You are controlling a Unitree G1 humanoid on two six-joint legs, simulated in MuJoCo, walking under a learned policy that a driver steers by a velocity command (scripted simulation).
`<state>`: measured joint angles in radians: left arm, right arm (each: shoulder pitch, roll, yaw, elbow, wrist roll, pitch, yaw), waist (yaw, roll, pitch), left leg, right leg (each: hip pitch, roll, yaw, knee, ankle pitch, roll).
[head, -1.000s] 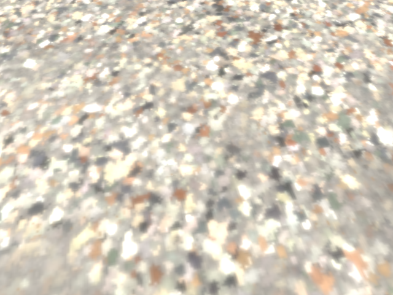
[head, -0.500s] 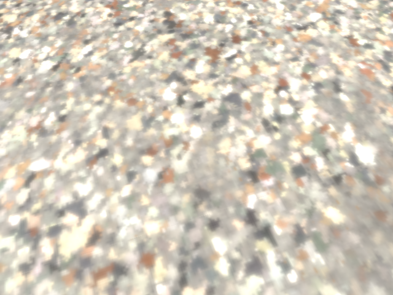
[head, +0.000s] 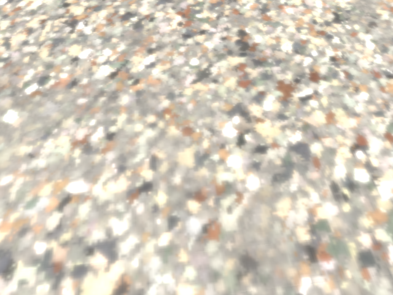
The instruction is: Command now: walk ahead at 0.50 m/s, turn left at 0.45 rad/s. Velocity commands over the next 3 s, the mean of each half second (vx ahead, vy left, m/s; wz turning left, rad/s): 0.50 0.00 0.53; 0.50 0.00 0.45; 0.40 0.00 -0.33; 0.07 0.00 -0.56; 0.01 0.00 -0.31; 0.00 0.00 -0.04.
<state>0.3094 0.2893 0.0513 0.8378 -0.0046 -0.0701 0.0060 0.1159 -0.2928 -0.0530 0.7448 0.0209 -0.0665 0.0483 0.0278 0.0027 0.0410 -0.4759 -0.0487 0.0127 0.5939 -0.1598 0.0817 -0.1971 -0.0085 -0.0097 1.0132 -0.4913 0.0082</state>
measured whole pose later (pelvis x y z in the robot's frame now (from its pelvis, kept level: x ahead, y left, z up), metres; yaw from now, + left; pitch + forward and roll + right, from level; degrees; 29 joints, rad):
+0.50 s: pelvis +0.29 -0.02 +0.01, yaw +17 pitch +2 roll -1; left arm 0.10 0.27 0.05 0.70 0.00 -0.11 -0.01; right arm 0.36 -0.30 -0.06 0.76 0.03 -0.02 -0.02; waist -0.05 0.03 0.01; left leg -0.30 -0.07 -0.15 1.07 -0.47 0.03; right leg -0.39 0.03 0.00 0.52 -0.16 -0.02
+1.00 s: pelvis +0.52 +0.12 +0.00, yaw +30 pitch +2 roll -1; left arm 0.34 0.30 0.05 0.90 -0.03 -0.07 -0.01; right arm 0.09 -0.27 -0.05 0.61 0.01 -0.04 0.03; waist 0.05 0.01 0.06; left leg -0.46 -0.02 0.04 0.61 -0.18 0.07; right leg -0.18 -0.06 -0.04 1.01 -0.52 0.00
